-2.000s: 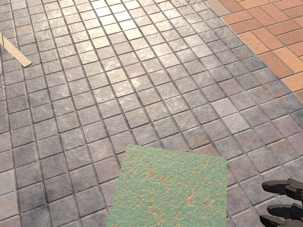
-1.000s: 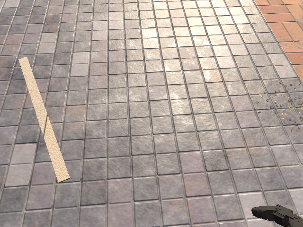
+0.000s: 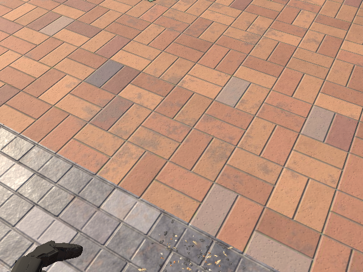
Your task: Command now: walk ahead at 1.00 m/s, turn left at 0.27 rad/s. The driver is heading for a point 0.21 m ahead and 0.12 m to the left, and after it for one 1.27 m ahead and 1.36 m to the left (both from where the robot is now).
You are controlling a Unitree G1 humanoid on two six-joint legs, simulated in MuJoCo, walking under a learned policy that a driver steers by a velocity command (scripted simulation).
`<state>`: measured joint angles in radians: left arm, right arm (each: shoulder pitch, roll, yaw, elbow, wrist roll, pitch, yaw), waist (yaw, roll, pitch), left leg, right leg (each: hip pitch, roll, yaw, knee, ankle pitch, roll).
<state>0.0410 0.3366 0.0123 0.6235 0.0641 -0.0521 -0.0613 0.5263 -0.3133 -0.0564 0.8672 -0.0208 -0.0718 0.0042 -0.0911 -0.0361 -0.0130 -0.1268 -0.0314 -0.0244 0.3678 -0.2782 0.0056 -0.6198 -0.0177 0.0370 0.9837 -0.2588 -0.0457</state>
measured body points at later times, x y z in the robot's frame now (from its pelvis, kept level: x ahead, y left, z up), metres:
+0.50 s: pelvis +0.43 +0.03 -0.03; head +0.47 +0.05 +0.42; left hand +0.29 +0.29 -0.15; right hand +0.76 -0.11 -0.08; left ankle +0.60 +0.17 -0.70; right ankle +0.27 -0.13 -0.73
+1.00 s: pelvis +0.71 +0.11 -0.02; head +0.71 +0.13 +0.43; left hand +0.65 +0.44 -0.08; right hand +1.04 +0.03 -0.09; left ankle +0.62 +0.15 -0.74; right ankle +0.87 +0.11 -0.74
